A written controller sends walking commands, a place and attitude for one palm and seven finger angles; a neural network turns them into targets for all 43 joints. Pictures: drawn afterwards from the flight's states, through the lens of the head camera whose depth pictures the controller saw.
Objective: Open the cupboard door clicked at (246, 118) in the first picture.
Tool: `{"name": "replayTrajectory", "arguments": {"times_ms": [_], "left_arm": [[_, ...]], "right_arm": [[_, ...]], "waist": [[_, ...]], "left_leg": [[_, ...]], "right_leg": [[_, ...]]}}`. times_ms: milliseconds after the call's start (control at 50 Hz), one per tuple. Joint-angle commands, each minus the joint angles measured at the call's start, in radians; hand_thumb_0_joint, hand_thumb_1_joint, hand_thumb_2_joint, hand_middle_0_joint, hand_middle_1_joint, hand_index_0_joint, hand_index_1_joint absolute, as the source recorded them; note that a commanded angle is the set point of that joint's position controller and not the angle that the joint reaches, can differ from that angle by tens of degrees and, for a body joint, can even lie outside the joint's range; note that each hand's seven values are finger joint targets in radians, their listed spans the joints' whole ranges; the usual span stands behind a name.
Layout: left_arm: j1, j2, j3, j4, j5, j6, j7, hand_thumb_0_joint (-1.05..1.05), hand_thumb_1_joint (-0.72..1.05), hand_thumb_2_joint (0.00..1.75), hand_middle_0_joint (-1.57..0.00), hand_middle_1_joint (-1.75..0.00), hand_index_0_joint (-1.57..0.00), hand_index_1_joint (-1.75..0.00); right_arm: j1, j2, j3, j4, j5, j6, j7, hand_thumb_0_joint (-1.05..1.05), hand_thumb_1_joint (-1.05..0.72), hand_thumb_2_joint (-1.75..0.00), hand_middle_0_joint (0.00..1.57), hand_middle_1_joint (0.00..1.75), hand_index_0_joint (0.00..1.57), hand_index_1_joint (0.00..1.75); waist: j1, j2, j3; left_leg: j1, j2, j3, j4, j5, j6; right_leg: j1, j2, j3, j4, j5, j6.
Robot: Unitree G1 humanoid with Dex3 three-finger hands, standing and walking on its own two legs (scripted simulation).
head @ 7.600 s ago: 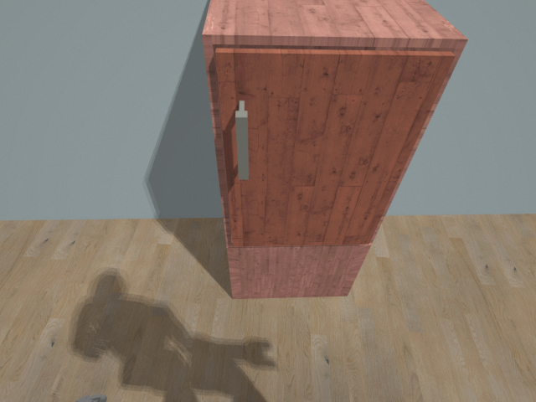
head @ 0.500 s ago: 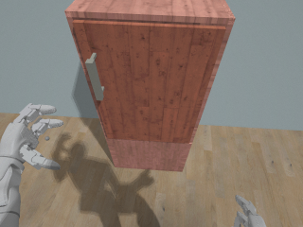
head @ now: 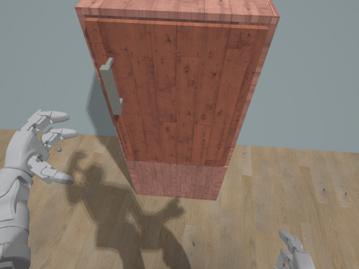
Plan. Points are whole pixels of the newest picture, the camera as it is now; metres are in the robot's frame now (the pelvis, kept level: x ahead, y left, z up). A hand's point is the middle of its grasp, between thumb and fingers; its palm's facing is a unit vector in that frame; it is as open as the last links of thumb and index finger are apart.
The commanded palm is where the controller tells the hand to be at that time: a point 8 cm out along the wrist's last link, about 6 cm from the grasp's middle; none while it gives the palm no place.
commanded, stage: move the hooked fingers beside the handle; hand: left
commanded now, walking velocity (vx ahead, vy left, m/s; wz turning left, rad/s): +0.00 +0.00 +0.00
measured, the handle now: (114, 87) +0.56 +0.23 +0.08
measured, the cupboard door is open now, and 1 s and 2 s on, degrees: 0 0 0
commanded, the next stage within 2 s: none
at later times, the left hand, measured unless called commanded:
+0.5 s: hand (71, 125) +0.39 +0.28 +0.10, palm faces +0.00 -1.00 +0.01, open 14.0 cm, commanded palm +0.37 +0.33 +0.10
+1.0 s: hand (81, 107) +0.46 +0.28 +0.10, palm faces -0.02 -1.00 +0.01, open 14.0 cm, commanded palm +0.45 +0.33 +0.09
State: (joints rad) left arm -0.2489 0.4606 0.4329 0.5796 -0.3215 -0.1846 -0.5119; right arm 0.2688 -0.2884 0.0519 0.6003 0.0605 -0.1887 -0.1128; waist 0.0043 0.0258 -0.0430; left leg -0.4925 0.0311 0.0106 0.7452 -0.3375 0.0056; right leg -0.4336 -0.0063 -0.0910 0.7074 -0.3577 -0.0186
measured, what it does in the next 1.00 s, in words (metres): stands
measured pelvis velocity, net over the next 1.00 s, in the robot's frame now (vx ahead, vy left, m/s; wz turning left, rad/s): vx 0.00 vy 0.02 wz -0.03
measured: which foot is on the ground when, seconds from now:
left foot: down 0.00-1.00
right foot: down 0.00-1.00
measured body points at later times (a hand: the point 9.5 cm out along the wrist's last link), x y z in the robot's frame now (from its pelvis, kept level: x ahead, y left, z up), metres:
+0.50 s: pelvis +0.01 +0.02 +0.00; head +0.06 +0.02 +0.44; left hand +0.39 +0.34 +0.10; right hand +0.09 -0.25 -0.10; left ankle +0.03 +0.11 -0.71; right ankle +0.00 -0.11 -0.71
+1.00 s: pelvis +0.00 +0.02 -0.01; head +0.09 +0.04 +0.43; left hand +0.46 +0.34 +0.10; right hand +0.05 -0.26 -0.11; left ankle +0.03 +0.12 -0.71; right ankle +0.00 -0.11 -0.71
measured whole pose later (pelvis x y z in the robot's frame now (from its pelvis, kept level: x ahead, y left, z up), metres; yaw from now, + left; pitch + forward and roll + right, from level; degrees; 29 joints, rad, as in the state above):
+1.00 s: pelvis +0.00 +0.02 -0.01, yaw -2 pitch +14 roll -3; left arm -0.77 0.65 0.48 1.13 -0.18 -0.29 -0.50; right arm 0.37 -0.30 0.05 0.62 0.03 -0.02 -0.07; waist -0.11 0.00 -0.07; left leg -0.72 0.04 0.03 0.85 -0.38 0.03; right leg -0.66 0.00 -0.06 0.78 -0.37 0.01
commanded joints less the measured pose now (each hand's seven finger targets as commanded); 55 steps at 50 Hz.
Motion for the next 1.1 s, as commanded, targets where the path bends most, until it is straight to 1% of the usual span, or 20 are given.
{"name": "replayTrajectory", "arguments": {"times_ms": [0,60,120,180,220,240,280,320,420,520,580,640,700,740,780,840,860,900,980,1080], "left_arm": [[-0.398,0.309,0.063,-0.107,-0.012,-0.061,-0.008,0.00,-0.50,0.30,-0.30,-1.20,-0.30,-1.20],[-0.415,0.362,0.102,-0.055,0.005,-0.073,-0.003,0.00,-0.50,0.30,-0.30,-1.20,-0.30,-1.20],[-0.427,0.350,0.093,-0.085,0.007,-0.095,-0.006,0.00,-0.50,0.30,-0.30,-1.20,-0.30,-1.20],[-0.405,0.343,0.095,-0.063,-0.004,-0.094,-0.007,0.00,-0.50,0.30,-0.30,-1.20,-0.30,-1.20],[-0.426,0.368,0.118,0.015,0.001,-0.081,-0.006,0.00,-0.50,0.30,-0.30,-1.20,-0.30,-1.20],[-0.465,0.370,0.106,0.016,0.008,-0.085,-0.007,0.00,-0.50,0.30,-0.30,-1.20,-0.30,-1.20],[-0.497,0.371,0.098,-0.033,0.013,-0.100,-0.007,0.00,-0.50,0.30,-0.30,-1.20,-0.30,-1.20],[-0.519,0.357,0.084,-0.064,0.021,-0.115,-0.002,0.00,-0.50,0.30,-0.30,-1.20,-0.30,-1.20],[-0.578,0.366,0.086,0.050,0.026,-0.113,0.003,0.00,-0.50,0.30,-0.30,-1.20,-0.30,-1.20],[-0.656,0.353,0.049,0.075,0.054,-0.131,0.011,0.00,-0.50,0.30,-0.30,-1.20,-0.30,-1.20],[-0.681,0.402,0.088,0.137,0.051,-0.143,0.016,0.00,-0.50,0.30,-0.30,-1.20,-0.30,-1.20],[-0.738,0.420,0.081,0.216,0.073,-0.148,0.009,0.00,-0.50,0.30,-0.30,-1.20,-0.30,-1.20],[-0.801,0.461,0.094,0.216,0.086,-0.172,0.000,0.00,-0.50,0.30,-0.30,-1.20,-0.30,-1.20],[-0.843,0.429,0.059,0.222,0.090,-0.183,-0.006,0.00,-0.50,0.30,-0.30,-1.20,-0.30,-1.20],[-0.844,0.416,0.053,0.258,0.082,-0.183,-0.009,0.00,-0.50,0.30,-0.30,-1.20,-0.30,-1.20],[-0.878,0.444,0.059,0.326,0.094,-0.166,-0.006,0.00,-0.50,0.30,-0.30,-1.20,-0.30,-1.20],[-0.907,0.441,0.045,0.323,0.102,-0.164,-0.004,0.00,-0.50,0.30,-0.30,-1.20,-0.30,-1.20],[-0.926,0.511,0.095,0.340,0.111,-0.167,0.004,0.00,-0.50,0.30,-0.30,-1.20,-0.30,-1.20],[-0.992,0.524,0.085,0.351,0.127,-0.182,0.011,0.00,-0.50,0.30,-0.30,-1.20,-0.30,-1.20],[-0.978,0.575,0.124,0.399,0.137,-0.183,0.007,0.00,-0.50,0.30,-0.30,-1.20,-0.30,-1.20]], "right_arm": [[-0.009,-0.146,-0.057,-0.119,0.000,-0.038,-0.011,0.00,-0.90,-0.90,0.20,0.30,0.20,0.30],[0.007,-0.151,-0.060,-0.119,-0.003,-0.025,-0.004,0.00,-0.90,-0.90,0.20,0.30,0.20,0.30],[0.021,-0.146,-0.066,-0.131,-0.006,-0.016,0.006,0.00,-0.90,-0.90,0.20,0.30,0.20,0.30],[0.040,-0.152,-0.067,-0.137,-0.008,-0.003,0.012,0.00,-0.90,-0.90,0.20,0.30,0.20,0.30],[0.050,-0.161,-0.069,-0.129,-0.006,0.009,0.013,0.00,-0.90,-0.90,0.20,0.30,0.20,0.30],[0.053,-0.162,-0.070,-0.125,-0.003,0.013,0.013,0.00,-0.90,-0.90,0.20,0.30,0.20,0.30],[0.060,-0.162,-0.074,-0.136,-0.007,0.017,0.014,0.00,-0.90,-0.90,0.20,0.30,0.20,0.30],[0.077,-0.157,-0.078,-0.129,-0.009,0.022,0.016,0.00,-0.90,-0.90,0.20,0.30,0.20,0.30],[0.097,-0.166,-0.077,-0.103,-0.010,0.041,0.014,0.00,-0.90,-0.90,0.20,0.30,0.20,0.30],[0.112,-0.165,-0.076,-0.100,-0.015,0.056,0.021,0.00,-0.90,-0.90,0.20,0.30,0.20,0.30],[0.126,-0.173,-0.073,-0.093,-0.019,0.070,0.021,0.00,-0.90,-0.90,0.20,0.30,0.20,0.30],[0.134,-0.177,-0.073,-0.085,-0.019,0.082,0.023,0.00,-0.90,-0.90,0.20,0.30,0.20,0.30],[0.146,-0.180,-0.076,-0.083,-0.023,0.094,0.024,0.00,-0.90,-0.90,0.20,0.30,0.20,0.30],[0.151,-0.178,-0.075,-0.077,-0.024,0.099,0.026,0.00,-0.90,-0.90,0.20,0.30,0.20,0.30],[0.163,-0.181,-0.076,-0.073,-0.025,0.107,0.026,0.00,-0.90,-0.90,0.20,0.30,0.20,0.30],[0.180,-0.190,-0.076,-0.059,-0.025,0.121,0.025,0.00,-0.90,-0.90,0.20,0.30,0.20,0.30],[0.181,-0.190,-0.076,-0.056,-0.025,0.123,0.025,0.00,-0.90,-0.90,0.20,0.30,0.20,0.30],[0.200,-0.198,-0.077,-0.055,-0.030,0.132,0.025,0.00,-0.90,-0.90,0.20,0.30,0.20,0.30],[0.218,-0.196,-0.074,-0.048,-0.033,0.149,0.027,0.00,-0.90,-0.90,0.20,0.30,0.20,0.30],[0.250,-0.202,-0.077,-0.044,-0.038,0.173,0.032,0.00,-0.90,-0.90,0.20,0.30,0.20,0.30]], "waist": [[-0.039,0.015,-0.216],[-0.024,0.036,-0.247],[-0.017,0.087,-0.317],[-0.016,0.045,-0.304],[-0.030,-0.009,-0.253],[-0.038,0.020,-0.243],[-0.028,0.073,-0.293],[-0.038,0.089,-0.353],[-0.057,0.051,-0.287],[-0.061,0.101,-0.336],[-0.064,0.045,-0.329],[-0.077,0.059,-0.313],[-0.082,0.096,-0.374],[-0.096,0.126,-0.373],[-0.100,0.109,-0.367],[-0.114,0.070,-0.352],[-0.119,0.102,-0.349],[-0.113,0.069,-0.396],[-0.130,0.108,-0.399],[-0.127,0.122,-0.443]], "left_leg": [[0.119,-0.032,-0.025,-0.100,0.118,0.026],[0.104,-0.032,-0.023,-0.095,0.141,0.024],[0.149,-0.032,-0.019,-0.085,0.213,0.024],[0.135,-0.029,-0.020,-0.082,0.243,0.025],[0.082,-0.027,-0.017,-0.088,0.182,0.026],[0.079,-0.028,-0.015,-0.089,0.166,0.026],[0.122,-0.030,-0.019,-0.083,0.210,0.026],[0.173,-0.024,-0.025,-0.077,0.264,0.024],[0.126,-0.020,-0.030,-0.078,0.216,0.024],[0.171,-0.017,-0.045,-0.068,0.257,0.017],[0.129,-0.017,-0.041,-0.057,0.240,0.022],[0.102,-0.015,-0.039,-0.052,0.219,0.022],[0.129,-0.014,-0.042,-0.032,0.256,0.021],[0.155,-0.009,-0.051,-0.028,0.256,0.016],[0.154,-0.007,-0.055,-0.020,0.272,0.018],[0.106,-0.006,-0.056,-0.017,0.235,0.022],[0.106,-0.007,-0.053,-0.016,0.222,0.022],[0.098,-0.006,-0.058,-0.006,0.243,0.023],[0.097,-0.003,-0.059,0.012,0.267,0.023],[0.104,-0.001,-0.056,0.031,0.319,0.024]], "right_leg": [[0.018,0.017,0.081,-0.118,0.143,0.001],[0.030,0.016,0.077,-0.099,0.167,-0.001],[0.049,0.023,0.070,-0.075,0.250,-0.007],[0.053,0.030,0.063,-0.068,0.283,-0.009],[0.021,0.029,0.066,-0.078,0.235,0.001],[0.003,0.027,0.068,-0.080,0.216,0.001],[0.014,0.032,0.064,-0.064,0.241,-0.010],[0.007,0.036,0.057,-0.058,0.280,-0.008],[-0.038,0.038,0.052,-0.061,0.239,-0.007],[-0.069,0.039,0.045,-0.046,0.240,-0.012],[-0.053,0.041,0.049,-0.043,0.242,-0.012],[-0.086,0.038,0.050,-0.036,0.226,-0.008],[-0.091,0.041,0.053,-0.021,0.248,-0.009],[-0.138,0.042,0.048,-0.018,0.223,-0.009],[-0.150,0.047,0.045,-0.015,0.227,-0.012],[-0.164,0.044,0.046,-0.016,0.209,-0.004],[-0.178,0.041,0.048,-0.017,0.197,-0.004],[-0.151,0.045,0.049,-0.004,0.214,-0.004],[-0.177,0.049,0.049,0.007,0.222,-0.005],[-0.176,0.055,0.051,0.016,0.258,-0.004]]}}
